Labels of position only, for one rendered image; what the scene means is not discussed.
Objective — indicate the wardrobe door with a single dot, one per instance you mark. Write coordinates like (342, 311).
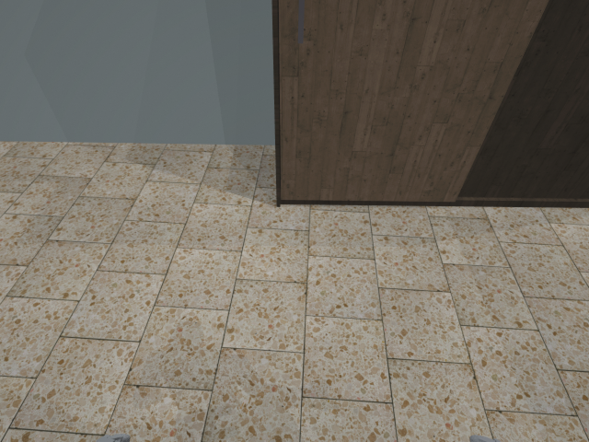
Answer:
(391, 100)
(538, 143)

